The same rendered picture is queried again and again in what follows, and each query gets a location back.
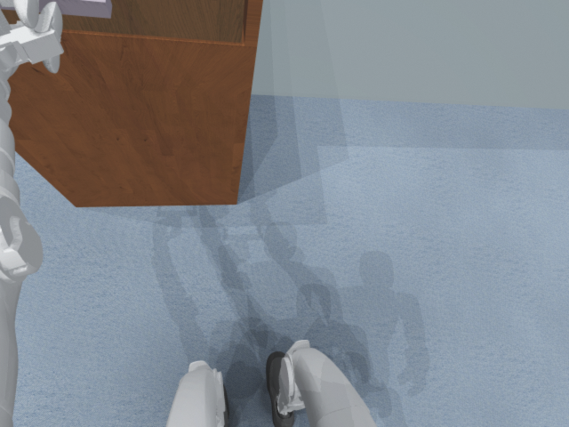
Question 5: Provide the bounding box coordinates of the robot left upper arm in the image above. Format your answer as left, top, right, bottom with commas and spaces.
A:
0, 194, 44, 427

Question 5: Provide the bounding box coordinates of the robot left thigh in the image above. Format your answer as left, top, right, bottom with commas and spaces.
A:
165, 368, 225, 427

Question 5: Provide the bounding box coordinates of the left robot forearm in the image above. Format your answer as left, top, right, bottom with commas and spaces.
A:
0, 70, 20, 208

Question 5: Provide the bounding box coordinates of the cabinet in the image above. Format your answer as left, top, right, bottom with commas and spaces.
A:
7, 0, 263, 207

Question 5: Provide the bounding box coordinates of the handle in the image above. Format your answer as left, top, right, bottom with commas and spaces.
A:
0, 0, 112, 19

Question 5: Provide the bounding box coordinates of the robot right thigh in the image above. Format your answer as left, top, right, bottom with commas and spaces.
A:
281, 348, 377, 427

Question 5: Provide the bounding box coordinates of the drawer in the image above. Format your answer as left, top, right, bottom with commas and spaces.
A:
1, 0, 244, 43

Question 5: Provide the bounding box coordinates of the robot left hand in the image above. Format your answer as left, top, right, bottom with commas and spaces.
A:
0, 0, 64, 80

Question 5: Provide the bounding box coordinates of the robot thigh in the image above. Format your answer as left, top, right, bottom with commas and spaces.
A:
281, 348, 377, 427
165, 368, 225, 427

